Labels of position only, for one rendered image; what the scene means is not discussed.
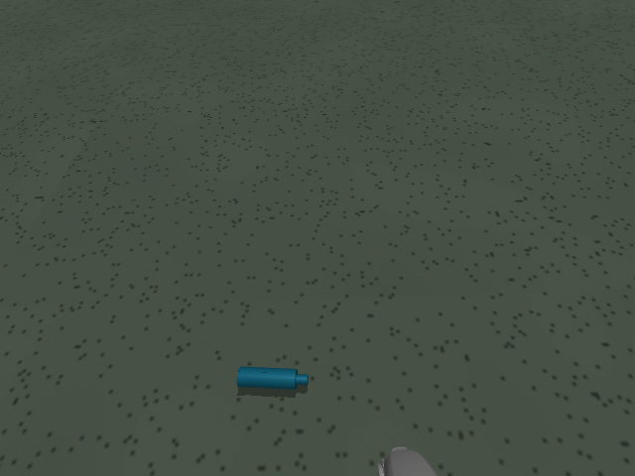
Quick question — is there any bottle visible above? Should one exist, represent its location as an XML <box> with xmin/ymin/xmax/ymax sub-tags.
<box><xmin>237</xmin><ymin>367</ymin><xmax>309</xmax><ymax>390</ymax></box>

